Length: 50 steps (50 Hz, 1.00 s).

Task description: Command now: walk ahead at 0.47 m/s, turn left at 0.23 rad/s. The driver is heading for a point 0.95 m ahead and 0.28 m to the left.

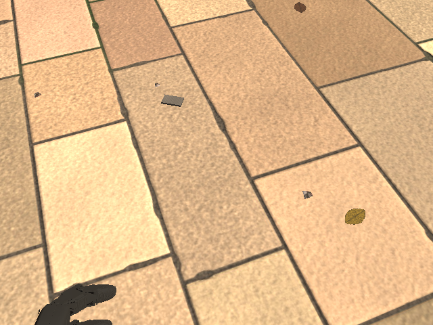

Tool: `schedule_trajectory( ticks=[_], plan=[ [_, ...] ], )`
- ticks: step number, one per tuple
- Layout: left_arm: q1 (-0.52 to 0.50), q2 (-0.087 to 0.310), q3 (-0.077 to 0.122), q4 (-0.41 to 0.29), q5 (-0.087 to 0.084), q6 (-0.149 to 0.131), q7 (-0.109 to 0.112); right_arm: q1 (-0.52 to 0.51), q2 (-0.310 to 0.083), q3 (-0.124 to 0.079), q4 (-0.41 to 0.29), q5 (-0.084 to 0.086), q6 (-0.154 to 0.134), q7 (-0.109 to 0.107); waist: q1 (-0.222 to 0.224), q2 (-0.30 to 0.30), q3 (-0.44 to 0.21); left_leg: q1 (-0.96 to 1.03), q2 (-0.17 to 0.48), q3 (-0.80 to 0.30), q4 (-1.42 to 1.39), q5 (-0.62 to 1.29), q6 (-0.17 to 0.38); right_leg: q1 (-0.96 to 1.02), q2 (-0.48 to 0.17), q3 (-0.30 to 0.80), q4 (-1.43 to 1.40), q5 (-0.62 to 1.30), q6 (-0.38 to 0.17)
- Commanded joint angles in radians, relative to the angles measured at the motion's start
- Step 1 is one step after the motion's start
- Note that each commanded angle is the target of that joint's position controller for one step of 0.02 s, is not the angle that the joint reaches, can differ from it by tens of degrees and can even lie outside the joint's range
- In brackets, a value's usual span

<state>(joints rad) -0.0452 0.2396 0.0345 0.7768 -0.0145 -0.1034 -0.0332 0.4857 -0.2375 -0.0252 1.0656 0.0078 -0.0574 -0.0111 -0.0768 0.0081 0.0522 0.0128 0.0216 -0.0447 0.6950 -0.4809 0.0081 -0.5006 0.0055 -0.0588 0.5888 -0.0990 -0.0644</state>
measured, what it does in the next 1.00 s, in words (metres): walks ahead, turning left: left foot, then right foot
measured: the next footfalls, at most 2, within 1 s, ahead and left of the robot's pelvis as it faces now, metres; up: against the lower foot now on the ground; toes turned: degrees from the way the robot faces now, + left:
left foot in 0.50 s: +0.43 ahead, +0.17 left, +0.00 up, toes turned +18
right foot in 1.00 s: +0.78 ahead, +0.10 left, +0.00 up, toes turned +33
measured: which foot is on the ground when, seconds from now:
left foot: up 0.00-0.48, down 0.50-1.00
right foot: down 0.00-0.52, up 0.54-0.98, down 1.00-1.00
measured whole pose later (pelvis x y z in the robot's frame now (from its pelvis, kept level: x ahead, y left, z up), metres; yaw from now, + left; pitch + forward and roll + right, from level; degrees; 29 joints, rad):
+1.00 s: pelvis +0.58 +0.12 +0.01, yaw +31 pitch +2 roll +0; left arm 0.02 0.27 0.04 0.75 0.01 -0.13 -0.03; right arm 0.39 -0.29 -0.09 0.76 0.01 -0.04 -0.02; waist -0.07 -0.03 0.00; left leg -0.05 -0.09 -0.20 0.50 -0.46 0.06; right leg -0.46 0.01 0.03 0.46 -0.04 -0.02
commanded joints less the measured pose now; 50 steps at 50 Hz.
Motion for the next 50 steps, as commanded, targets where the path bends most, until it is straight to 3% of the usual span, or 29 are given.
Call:
schedule_trajectory(
  ticks=[1, 2, 3, 5, 7, 10, 15, 18, 20, 22, 23, 24, 25, 26, 27, 28, 29, 30, 31, 32, 34, 37, 41, 45, 48, 49, 50],
  plan=[
    [0.378, 0.179, 0.053, 0.071, 0.005, 0.004, 0.011, -0.006, -0.127, -0.023, -0.104, 0.045, -0.052, 0.008, 0.19, -0.188, -0.268, -0.708, -0.009, -0.107, 0.674, -0.019, 0.036, 0.773, -0.399, 0.697, -0.33, -0.371, -0.198],
    [0.292, 0.14, 0.042, 0.059, 0.003, -0.001, 0.011, -0.081, -0.142, -0.03, -0.126, 0.054, -0.055, 0.002, 0.158, -0.127, -0.15, -0.702, 0.047, -0.073, 0.651, 0.075, 0.048, 0.606, -0.364, 0.526, -0.353, -0.289, -0.161],
    [0.231, 0.112, 0.035, 0.062, 0.009, -0.01, 0.005, -0.11, -0.122, -0.033, -0.131, 0.043, -0.05, -0.007, 0.123, -0.071, -0.086, -0.655, 0.084, -0.063, 0.592, 0.145, 0.048, 0.464, -0.323, 0.407, -0.388, -0.18, -0.135],
    [0.176, 0.069, 0.028, 0.078, 0.026, -0.023, -0.002, -0.065, -0.075, -0.041, -0.117, 0.031, -0.016, -0.011, 0.06, -0.106, -0.055, -0.542, 0.125, -0.072, 0.52, 0.211, 0.051, 0.324, -0.256, 0.231, -0.44, -0.08, -0.102],
    [0.187, 0.075, 0.032, 0.103, 0.024, -0.032, 0.0, -0.068, -0.047, -0.043, -0.13, 0.029, 0.01, -0.012, 0.044, -0.095, -0.024, -0.547, 0.133, -0.064, 0.497, 0.231, 0.046, 0.268, -0.247, 0.145, -0.479, -0.018, -0.117],
    [0.21, 0.112, 0.041, 0.126, 0.031, -0.035, 0.019, -0.169, -0.07, -0.055, -0.191, 0.019, 0.02, -0.013, 0.047, -0.065, 0.022, -0.671, 0.136, -0.087, 0.394, 0.356, 0.03, 0.287, -0.253, 0.068, -0.511, 0.032, -0.131],
    [0.27, 0.161, 0.049, 0.137, 0.026, -0.021, 0.048, -0.347, -0.05, -0.041, -0.264, 0.01, -0.001, 0.027, 0.103, -0.022, 0.043, -0.687, 0.112, 0.004, 0.092, 0.567, 0.021, 0.375, -0.239, -0.066, -0.514, 0.125, -0.108],
    [0.346, 0.18, 0.054, 0.158, 0.012, 0.001, 0.053, -0.451, -0.04, -0.03, -0.324, 0.012, -0.003, 0.049, 0.146, -0.004, 0.067, -0.742, 0.102, 0.046, -0.007, 0.542, 0.037, 0.509, -0.272, -0.1, -0.471, 0.177, -0.104],
    [0.371, 0.193, 0.06, 0.164, 0.004, 0.021, 0.052, -0.489, -0.048, -0.03, -0.364, 0.014, -0.002, 0.064, 0.149, -0.015, 0.067, -0.759, 0.085, 0.076, -0.045, 0.466, 0.056, 0.596, -0.295, -0.12, -0.414, 0.272, -0.092],
    [0.351, 0.219, 0.068, 0.152, 0.001, 0.037, 0.055, -0.469, -0.078, -0.043, -0.39, 0.017, 0.001, 0.075, 0.114, -0.052, 0.022, -0.666, 0.03, 0.133, -0.061, 0.368, 0.089, 0.636, -0.301, -0.152, -0.305, 0.572, -0.069],
    [0.339, 0.234, 0.072, 0.143, 0.0, 0.046, 0.059, -0.417, -0.104, -0.056, -0.39, 0.019, 0.005, 0.077, 0.078, -0.079, -0.025, -0.578, -0.011, 0.164, -0.053, 0.317, 0.11, 0.642, -0.298, -0.165, -0.204, 0.748, -0.056],
    [0.325, 0.243, 0.074, 0.135, 0.001, 0.056, 0.062, -0.304, -0.144, -0.079, -0.371, 0.023, 0.008, 0.075, 0.011, -0.091, -0.09, -0.428, -0.057, 0.183, -0.067, 0.295, 0.138, 0.614, -0.283, -0.178, -0.039, 0.851, -0.04],
    [0.312, 0.233, 0.068, 0.124, -0.001, 0.058, 0.065, -0.133, -0.208, -0.116, -0.331, 0.025, 0.011, 0.062, -0.078, -0.065, -0.178, -0.164, -0.089, 0.155, -0.137, 0.35, 0.18, 0.488, -0.242, -0.195, 0.197, 0.767, -0.003],
    [0.35, 0.157, 0.044, 0.089, 0.023, 0.045, 0.061, -0.025, -0.314, -0.149, -0.307, 0.024, 0.022, 0.035, -0.075, 0.117, -0.272, 0.162, 0.117, -0.193, -0.164, 0.303, 0.27, 0.154, -0.158, -0.198, 0.548, 0.244, 0.05],
    [0.388, 0.067, 0.011, 0.043, 0.02, 0.001, 0.043, -0.072, -0.353, -0.144, -0.344, 0.016, 0.009, 0.039, 0.014, 0.247, -0.406, 0.385, 0.326, -0.784, -0.347, 0.172, 0.458, -0.172, 0.054, 0.015, 0.831, -0.488, 0.084],
    [0.255, 0.165, 0.034, 0.018, -0.017, -0.038, 0.026, -0.059, -0.256, -0.115, -0.347, 0.004, -0.002, 0.045, -0.052, 0.119, -0.381, 0.385, 0.309, -0.739, -0.413, 0.175, 0.4, -0.286, -0.002, 0.166, 0.861, -0.445, 0.054],
    [0.203, 0.171, 0.034, -0.003, -0.036, -0.055, 0.021, -0.1, -0.212, -0.103, -0.347, 0.002, -0.012, 0.044, -0.033, 0.084, -0.25, 0.263, 0.275, -0.573, -0.409, 0.25, 0.355, -0.319, -0.046, 0.153, 0.8, -0.357, 0.028],
    [0.207, 0.157, 0.033, 0.008, -0.019, -0.06, 0.029, -0.175, -0.186, -0.096, -0.36, 0.007, -0.018, 0.044, 0.023, -0.019, -0.171, 0.104, 0.225, -0.45, -0.411, 0.355, 0.317, -0.266, -0.093, 0.149, 0.698, -0.285, 0.026],
    [0.218, 0.171, 0.044, 0.019, 0.001, -0.051, 0.035, -0.234, -0.152, -0.084, -0.378, 0.004, -0.02, 0.041, 0.059, -0.018, -0.13, -0.013, 0.189, -0.364, -0.425, 0.457, 0.293, -0.196, -0.122, 0.147, 0.613, -0.246, 0.034],
    [0.239, 0.173, 0.049, 0.021, 0.007, -0.035, 0.032, -0.26, -0.142, -0.078, -0.393, -0.006, -0.02, 0.037, 0.087, 0.001, -0.117, -0.089, 0.168, -0.332, -0.448, 0.505, 0.288, -0.135, -0.136, 0.152, 0.581, -0.22, 0.044],
    [0.245, 0.148, 0.048, 0.011, 0.023, -0.011, 0.032, -0.252, -0.162, -0.083, -0.396, 0.002, -0.024, 0.028, 0.102, 0.0, -0.103, -0.169, 0.149, -0.284, -0.473, 0.596, 0.299, -0.103, -0.131, 0.132, 0.501, -0.187, 0.082],
    [0.135, 0.121, 0.038, -0.031, 0.032, 0.0, 0.039, -0.205, -0.198, -0.093, -0.389, 0.008, -0.022, 0.006, 0.077, 0.015, -0.061, -0.225, 0.108, -0.217, -0.487, 0.604, 0.28, -0.128, -0.103, 0.112, 0.296, -0.032, 0.127],
    [0.0, 0.097, 0.025, -0.076, 0.018, -0.009, 0.027, -0.154, -0.205, -0.095, -0.378, 0.012, -0.01, -0.004, 0.02, 0.07, -0.044, -0.268, 0.059, -0.19, -0.466, 0.452, 0.212, -0.032, -0.035, 0.095, 0.005, 0.197, 0.127],
    [-0.031, 0.141, 0.036, -0.102, 0.007, -0.024, 0.012, -0.111, -0.189, -0.093, -0.359, 0.018, -0.002, -0.008, 0.014, 0.096, -0.049, -0.166, 0.111, -0.284, -0.384, 0.388, 0.193, -0.007, -0.023, 0.133, -0.094, 0.177, 0.1],
    [0.053, 0.167, 0.048, -0.081, 0.012, -0.041, 0.003, -0.116, -0.177, -0.089, -0.352, 0.009, 0.007, -0.015, 0.057, 0.134, -0.063, -0.093, 0.143, -0.322, -0.292, 0.494, 0.173, 0.079, -0.021, 0.108, -0.125, 0.076, 0.049],
    [0.142, 0.19, 0.062, -0.055, 0.02, -0.046, 0.007, -0.121, -0.155, -0.08, -0.356, 0.006, 0.009, -0.013, 0.1, 0.128, -0.112, -0.096, 0.096, -0.296, -0.191, 0.602, 0.15, 0.208, -0.013, 0.089, -0.155, 0.069, 0.018],
    [0.278, 0.23, 0.074, -0.039, 0.035, -0.049, 0.012, -0.125, -0.115, -0.061, -0.372, -0.006, 0.008, -0.008, 0.163, 0.07, -0.239, -0.188, 0.042, -0.242, 0.04, 0.54, 0.116, 0.443, -0.13, 0.198, -0.119, 0.061, -0.043]
  ],
)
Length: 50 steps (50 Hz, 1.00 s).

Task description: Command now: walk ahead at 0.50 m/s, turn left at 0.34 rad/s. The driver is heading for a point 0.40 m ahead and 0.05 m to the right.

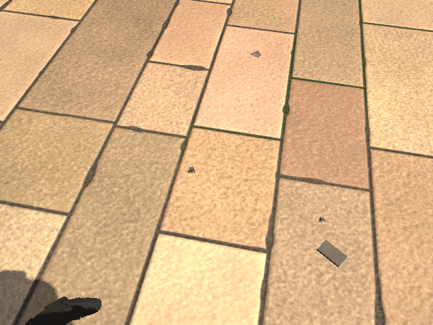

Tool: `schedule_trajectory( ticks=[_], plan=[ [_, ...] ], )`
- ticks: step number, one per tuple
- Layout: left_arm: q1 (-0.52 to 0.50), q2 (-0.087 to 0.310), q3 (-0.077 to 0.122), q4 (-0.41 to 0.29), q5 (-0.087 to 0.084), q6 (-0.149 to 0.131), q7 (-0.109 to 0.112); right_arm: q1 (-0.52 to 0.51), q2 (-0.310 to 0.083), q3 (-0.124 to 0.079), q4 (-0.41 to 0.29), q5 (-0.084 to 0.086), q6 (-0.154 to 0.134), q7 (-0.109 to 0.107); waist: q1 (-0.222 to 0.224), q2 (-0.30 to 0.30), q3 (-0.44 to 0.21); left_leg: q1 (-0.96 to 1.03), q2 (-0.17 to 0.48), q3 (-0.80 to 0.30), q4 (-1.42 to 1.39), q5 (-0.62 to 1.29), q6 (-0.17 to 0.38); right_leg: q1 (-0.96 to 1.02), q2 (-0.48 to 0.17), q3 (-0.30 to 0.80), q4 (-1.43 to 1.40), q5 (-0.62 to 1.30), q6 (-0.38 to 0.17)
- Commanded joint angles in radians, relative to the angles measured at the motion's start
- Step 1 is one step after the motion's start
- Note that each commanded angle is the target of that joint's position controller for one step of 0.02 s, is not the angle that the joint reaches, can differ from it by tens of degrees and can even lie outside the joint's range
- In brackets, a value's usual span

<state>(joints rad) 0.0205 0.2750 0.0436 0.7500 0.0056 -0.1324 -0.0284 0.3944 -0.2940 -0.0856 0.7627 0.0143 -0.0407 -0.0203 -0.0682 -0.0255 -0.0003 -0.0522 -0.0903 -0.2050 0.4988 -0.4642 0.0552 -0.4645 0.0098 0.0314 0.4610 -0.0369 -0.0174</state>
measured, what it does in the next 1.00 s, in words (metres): walks ahead: left foot, then right foot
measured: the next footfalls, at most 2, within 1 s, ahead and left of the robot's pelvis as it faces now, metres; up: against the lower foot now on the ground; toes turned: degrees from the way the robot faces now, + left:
left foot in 0.48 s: +0.43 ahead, +0.13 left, +0.00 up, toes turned +3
right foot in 0.80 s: +0.41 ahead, -0.12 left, +0.00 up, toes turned +2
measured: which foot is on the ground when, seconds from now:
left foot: down 0.00-0.02, up 0.04-0.46, down 0.48-1.00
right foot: down 0.00-0.48, up 0.50-0.78, down 0.80-1.00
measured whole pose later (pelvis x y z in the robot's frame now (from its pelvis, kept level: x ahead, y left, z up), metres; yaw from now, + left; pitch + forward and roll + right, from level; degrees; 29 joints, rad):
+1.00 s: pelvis +0.36 +0.01 +0.01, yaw +2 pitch -1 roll +1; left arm 0.21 0.23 0.02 0.94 0.01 -0.02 0.03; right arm 0.20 -0.22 -0.03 0.88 -0.02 -0.01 -0.02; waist 0.00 0.01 0.01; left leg -0.27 -0.01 0.02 0.50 -0.21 0.01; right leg -0.24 -0.04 0.01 0.54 -0.29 0.02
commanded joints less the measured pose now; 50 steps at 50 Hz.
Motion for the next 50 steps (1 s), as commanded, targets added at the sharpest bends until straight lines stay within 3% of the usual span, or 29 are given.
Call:
schedule_trajectory(
  ticks=[1, 2, 3, 4, 5, 6, 8, 10, 13, 17, 21, 23, 24, 25, 26, 27, 28, 29, 30, 31, 33, 37, 39, 40, 41, 42, 44, 47, 50],
  plan=[
    [0.352, 0.285, 0.092, 0.024, 0.024, -0.009, 0.009, 0.116, 0.001, 0.017, -0.074, 0.01, -0.019, 0.004, 0.124, -0.176, -0.331, -0.475, 0.007, 0.037, 0.598, 0.198, -0.018, 0.782, -0.347, 0.524, -0.035, -0.166, -0.261],
    [0.386, 0.226, 0.082, 0.051, -0.01, -0.003, -0.005, 0.139, -0.047, 0.017, -0.062, 0.024, -0.027, 0.002, 0.135, -0.258, -0.32, -0.662, 0.006, 0.013, 0.755, -0.119, -0.029, 0.823, -0.411, 0.786, -0.167, -0.421, -0.296],
    [0.327, 0.155, 0.061, 0.036, -0.023, 0.001, -0.004, 0.028, -0.123, -0.001, -0.07, 0.03, -0.028, 0.002, 0.154, -0.135, -0.165, -0.736, 0.058, -0.005, 0.819, -0.045, -0.024, 0.703, -0.379, 0.674, -0.187, -0.511, -0.248],
    [0.263, 0.128, 0.05, 0.021, -0.013, 0.01, -0.001, -0.063, -0.13, -0.001, -0.091, 0.017, -0.028, 0.001, 0.144, -0.054, -0.082, -0.723, 0.101, 0.041, 0.803, 0.033, -0.02, 0.572, -0.337, 0.531, -0.194, -0.437, -0.213],
    [0.22, 0.106, 0.04, 0.021, -0.005, 0.017, -0.001, -0.12, -0.118, 0.0, -0.107, -0.001, -0.031, 0.003, 0.125, -0.025, -0.012, -0.703, 0.133, 0.064, 0.739, 0.087, -0.019, 0.448, -0.295, 0.433, -0.221, -0.325, -0.206],
    [0.2, 0.088, 0.031, 0.021, 0.005, 0.016, 0.001, -0.124, -0.105, -0.002, -0.111, -0.007, -0.032, 0.007, 0.096, -0.043, 0.003, -0.655, 0.169, 0.073, 0.679, 0.131, -0.016, 0.381, -0.261, 0.364, -0.241, -0.235, -0.194],
    [0.208, 0.084, 0.029, 0.035, 0.001, 0.012, 0.003, -0.096, -0.064, 0.005, -0.103, -0.003, -0.029, 0.012, 0.076, -0.075, -0.008, -0.598, 0.188, 0.105, 0.61, 0.16, -0.023, 0.332, -0.226, 0.28, -0.275, -0.117, -0.199],
    [0.232, 0.117, 0.036, 0.051, -0.009, 0.008, 0.007, -0.13, -0.042, 0.015, -0.12, -0.008, -0.029, 0.012, 0.079, -0.066, 0.001, -0.621, 0.201, 0.129, 0.523, 0.2, -0.038, 0.326, -0.229, 0.224, -0.303, -0.013, -0.22],
    [0.261, 0.147, 0.042, 0.069, -0.017, 0.017, 0.015, -0.222, -0.022, 0.027, -0.148, -0.011, -0.036, 0.016, 0.105, -0.044, 0.01, -0.625, 0.204, 0.153, 0.334, 0.349, -0.054, 0.342, -0.212, 0.14, -0.322, 0.074, -0.208],
    [0.321, 0.156, 0.037, 0.1, -0.023, 0.036, 0.021, -0.343, -0.005, 0.035, -0.175, -0.006, -0.048, 0.032, 0.147, -0.046, 0.036, -0.53, 0.151, 0.204, 0.115, 0.52, -0.058, 0.344, -0.177, 0.048, -0.287, 0.224, -0.169],
    [0.352, 0.165, 0.033, 0.128, -0.024, 0.064, 0.028, -0.375, -0.029, 0.024, -0.195, -0.009, -0.058, 0.053, 0.133, -0.072, 0.004, -0.449, 0.106, 0.198, 0.012, 0.509, -0.02, 0.437, -0.205, 0.053, -0.161, 0.37, -0.126],
    [0.306, 0.178, 0.035, 0.119, -0.027, 0.07, 0.033, -0.238, -0.072, 0.004, -0.15, -0.024, -0.06, 0.049, 0.047, -0.067, -0.068, -0.253, 0.073, 0.216, -0.067, 0.563, 0.02, 0.432, -0.173, 0.037, -0.012, 0.48, -0.086],
    [0.315, 0.155, 0.026, 0.111, -0.016, 0.065, 0.034, -0.15, -0.126, -0.012, -0.127, -0.034, -0.061, 0.041, 0.011, -0.021, -0.139, -0.074, 0.132, 0.181, -0.07, 0.811, 0.054, 0.361, -0.119, 0.005, 0.133, 0.4, -0.046],
    [0.371, 0.085, -0.001, 0.088, 0.017, 0.054, 0.03, -0.048, -0.196, -0.02, -0.122, -0.066, -0.053, 0.029, 0.01, 0.153, -0.294, 0.266, 0.371, -0.048, 0.049, 1.256, 0.166, 0.108, -0.043, -0.025, 0.439, -0.031, 0.009],
    [0.521, 0.032, -0.024, 0.13, 0.003, 0.052, 0.02, -0.036, -0.154, -0.004, -0.112, -0.055, -0.037, 0.033, 0.044, 0.301, -0.455, 0.412, 0.548, -0.268, 0.043, 1.352, 0.318, -0.044, 0.025, 0.037, 0.678, -0.677, 0.049],
    [0.485, 0.135, 0.003, 0.148, -0.02, 0.062, 0.016, -0.044, -0.103, 0.006, -0.108, -0.03, -0.021, 0.04, 0.018, 0.192, -0.433, 0.323, 0.483, -0.245, -0.004, 1.127, 0.288, -0.068, -0.018, 0.095, 0.739, -0.677, 0.053],
    [0.382, 0.147, 0.01, 0.118, -0.032, 0.075, 0.02, -0.129, -0.083, 0.015, -0.112, -0.017, -0.015, 0.041, 0.03, 0.147, -0.283, 0.196, 0.428, -0.158, -0.052, 0.978, 0.244, -0.129, -0.05, 0.059, 0.733, -0.622, 0.061],
    [0.326, 0.128, 0.009, 0.11, -0.024, 0.092, 0.03, -0.203, -0.058, 0.026, -0.113, -0.017, -0.014, 0.041, 0.054, 0.094, -0.192, 0.055, 0.386, -0.102, -0.098, 0.872, 0.214, -0.121, -0.081, 0.044, 0.68, -0.563, 0.072],
    [0.317, 0.117, 0.011, 0.11, -0.013, 0.113, 0.041, -0.262, -0.048, 0.03, -0.113, -0.024, -0.014, 0.042, 0.088, 0.09, -0.138, -0.086, 0.357, -0.055, -0.144, 0.786, 0.192, -0.053, -0.105, 0.045, 0.607, -0.517, 0.082],
    [0.338, 0.094, 0.008, 0.117, -0.009, 0.13, 0.048, -0.302, -0.064, 0.024, -0.107, -0.038, -0.013, 0.043, 0.12, 0.123, -0.115, -0.211, 0.326, -0.006, -0.186, 0.727, 0.178, 0.048, -0.104, 0.027, 0.539, -0.462, 0.091],
    [0.366, 0.058, 0.0, 0.132, -0.002, 0.144, 0.059, -0.335, -0.066, 0.02, -0.095, -0.05, -0.014, 0.041, 0.139, 0.162, -0.116, -0.307, 0.29, 0.061, -0.214, 0.675, 0.179, 0.166, -0.084, -0.005, 0.415, -0.404, 0.098],
    [0.311, 0.064, 0.003, 0.132, 0.007, 0.151, 0.061, -0.329, -0.059, 0.024, -0.055, -0.037, -0.002, 0.026, 0.122, 0.153, -0.125, -0.337, 0.277, 0.069, -0.234, 0.319, 0.153, 0.285, -0.072, -0.018, 0.202, -0.189, 0.069],
    [0.282, 0.066, 0.004, 0.126, 0.024, 0.15, 0.058, -0.315, -0.032, 0.036, -0.031, -0.031, 0.006, 0.023, 0.126, 0.132, -0.075, -0.391, 0.232, 0.076, -0.232, 0.042, 0.087, 0.351, -0.06, -0.026, 0.084, -0.123, 0.04],
    [0.263, 0.083, 0.005, 0.111, 0.032, 0.148, 0.059, -0.28, -0.011, 0.045, -0.008, -0.035, 0.007, 0.023, 0.119, 0.103, -0.034, -0.411, 0.203, 0.08, -0.219, -0.047, 0.037, 0.354, -0.098, 0.02, 0.014, -0.096, 0.019],
    [0.24, 0.143, 0.015, 0.094, 0.024, 0.146, 0.065, -0.243, -0.018, 0.042, 0.002, -0.041, 0.007, 0.023, 0.082, 0.02, 0.012, -0.405, 0.15, 0.113, -0.166, -0.062, -0.006, 0.305, -0.155, 0.072, -0.034, -0.117, -0.009],
    [0.203, 0.161, 0.023, 0.112, 0.011, 0.144, 0.065, -0.21, -0.013, 0.039, 0.009, -0.034, 0.012, 0.016, 0.043, -0.113, 0.035, -0.302, 0.1, 0.182, -0.133, 0.05, -0.034, 0.153, -0.139, 0.07, -0.067, -0.357, -0.032],
    [0.174, 0.077, 0.003, 0.118, 0.017, 0.126, 0.059, -0.234, -0.035, 0.032, 0.021, -0.031, 0.019, 0.003, 0.055, -0.114, 0.048, -0.187, 0.102, 0.191, -0.074, 0.174, -0.036, 0.064, -0.113, 0.061, -0.115, -0.428, -0.004],
    [0.187, 0.075, 0.001, 0.138, 0.006, 0.103, 0.055, -0.211, -0.031, 0.03, 0.054, -0.033, 0.023, -0.002, 0.063, -0.062, 0.014, -0.172, 0.115, 0.18, -0.065, 0.284, -0.02, 0.143, -0.096, 0.037, -0.068, -0.246, 0.018],
    [0.205, 0.08, 0.001, 0.16, 0.0, 0.101, 0.057, -0.214, -0.028, 0.028, 0.08, -0.025, 0.018, 0.0, 0.077, -0.018, -0.022, -0.156, 0.121, 0.182, -0.051, 0.387, -0.021, 0.205, -0.087, 0.022, -0.029, -0.113, 0.012]
  ],
)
